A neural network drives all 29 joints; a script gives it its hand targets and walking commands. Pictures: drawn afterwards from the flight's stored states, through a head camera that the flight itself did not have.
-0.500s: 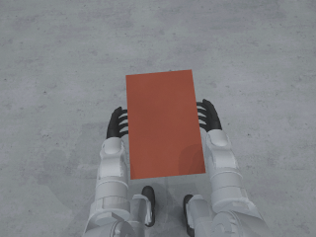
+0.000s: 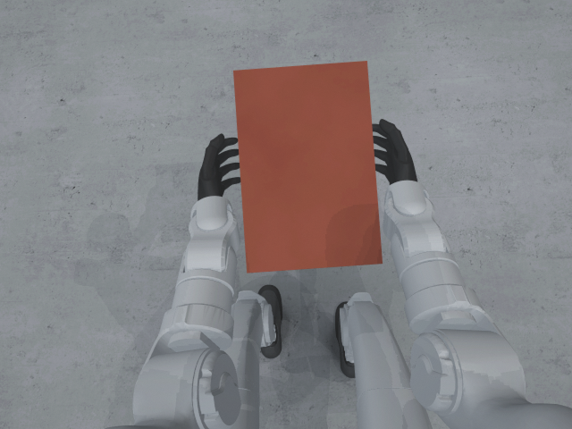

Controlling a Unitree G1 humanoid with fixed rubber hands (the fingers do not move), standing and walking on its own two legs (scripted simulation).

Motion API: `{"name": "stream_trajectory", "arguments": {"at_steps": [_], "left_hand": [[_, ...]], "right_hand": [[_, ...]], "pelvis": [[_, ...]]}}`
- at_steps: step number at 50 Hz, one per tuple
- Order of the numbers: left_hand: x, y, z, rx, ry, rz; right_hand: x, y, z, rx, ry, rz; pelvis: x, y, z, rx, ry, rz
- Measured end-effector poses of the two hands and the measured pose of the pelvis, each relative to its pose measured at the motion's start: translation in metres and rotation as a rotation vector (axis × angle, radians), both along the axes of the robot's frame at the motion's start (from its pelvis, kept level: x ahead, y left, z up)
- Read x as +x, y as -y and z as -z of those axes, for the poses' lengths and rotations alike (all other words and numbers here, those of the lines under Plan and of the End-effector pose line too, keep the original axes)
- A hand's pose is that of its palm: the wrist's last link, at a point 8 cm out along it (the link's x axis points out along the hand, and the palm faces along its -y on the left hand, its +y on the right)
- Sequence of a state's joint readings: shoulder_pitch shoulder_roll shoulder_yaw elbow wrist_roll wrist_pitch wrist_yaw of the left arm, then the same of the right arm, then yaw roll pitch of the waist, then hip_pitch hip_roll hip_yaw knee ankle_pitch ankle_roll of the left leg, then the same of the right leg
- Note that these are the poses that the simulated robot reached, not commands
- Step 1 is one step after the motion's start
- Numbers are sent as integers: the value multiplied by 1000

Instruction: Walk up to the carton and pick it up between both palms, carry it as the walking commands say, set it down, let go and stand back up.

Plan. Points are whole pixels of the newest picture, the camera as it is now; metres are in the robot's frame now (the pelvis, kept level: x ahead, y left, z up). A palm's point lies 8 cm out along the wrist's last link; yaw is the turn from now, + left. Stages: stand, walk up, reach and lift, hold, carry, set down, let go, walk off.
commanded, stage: set down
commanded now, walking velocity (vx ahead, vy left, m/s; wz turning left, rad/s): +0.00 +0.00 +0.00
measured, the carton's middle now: (302, 179) +0.44 +0.00 -0.16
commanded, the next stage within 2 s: none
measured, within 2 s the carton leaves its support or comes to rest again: neither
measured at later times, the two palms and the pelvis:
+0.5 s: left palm (225, 185) +0.44 +0.13 -0.17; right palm (380, 165) +0.47 -0.12 -0.17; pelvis +0.00 -0.01 -0.05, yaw +2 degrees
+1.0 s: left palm (227, 175) +0.48 +0.15 -0.26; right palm (357, 152) +0.52 -0.10 -0.25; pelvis +0.00 +0.00 -0.14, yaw +3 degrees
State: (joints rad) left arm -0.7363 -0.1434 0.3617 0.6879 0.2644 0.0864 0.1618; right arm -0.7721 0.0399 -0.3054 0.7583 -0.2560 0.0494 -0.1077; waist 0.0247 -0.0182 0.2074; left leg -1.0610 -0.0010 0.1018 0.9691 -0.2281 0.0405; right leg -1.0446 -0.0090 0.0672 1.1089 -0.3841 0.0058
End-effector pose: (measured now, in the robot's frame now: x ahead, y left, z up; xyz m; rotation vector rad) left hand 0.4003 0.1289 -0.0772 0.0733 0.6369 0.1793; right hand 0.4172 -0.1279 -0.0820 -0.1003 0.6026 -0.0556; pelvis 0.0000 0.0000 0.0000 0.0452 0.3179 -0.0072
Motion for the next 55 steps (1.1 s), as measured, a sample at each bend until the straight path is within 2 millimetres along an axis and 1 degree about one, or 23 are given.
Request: {"name": "stream_trajectory", "arguments": {"at_steps": [6,16,26,36,45,49,55], "left_hand": [[9,0,22,-2,-1,-10],[24,-4,64,-8,-9,-37],[39,-6,94,1,1,-45],[58,-11,127,3,7,-52],[76,-20,161,-52,-6,-90],[82,-22,176,-68,-17,-99],[91,-23,193,-90,-31,-107]], "right_hand": [[11,1,21,-5,-3,7],[32,-2,64,-2,-12,1],[51,-3,95,10,1,2],[73,-12,126,20,8,-23],[97,-23,155,44,-12,-30],[103,-25,169,46,-25,-29],[111,-26,185,52,-42,-21]], "pelvis": [[1,0,12,2,-47,-4],[2,3,34,9,-141,-13],[1,7,58,18,-197,-22],[-3,9,91,24,-241,-29],[-4,6,122,17,-275,-32],[-4,4,135,13,-287,-35],[-2,2,153,6,-290,-38]]}}
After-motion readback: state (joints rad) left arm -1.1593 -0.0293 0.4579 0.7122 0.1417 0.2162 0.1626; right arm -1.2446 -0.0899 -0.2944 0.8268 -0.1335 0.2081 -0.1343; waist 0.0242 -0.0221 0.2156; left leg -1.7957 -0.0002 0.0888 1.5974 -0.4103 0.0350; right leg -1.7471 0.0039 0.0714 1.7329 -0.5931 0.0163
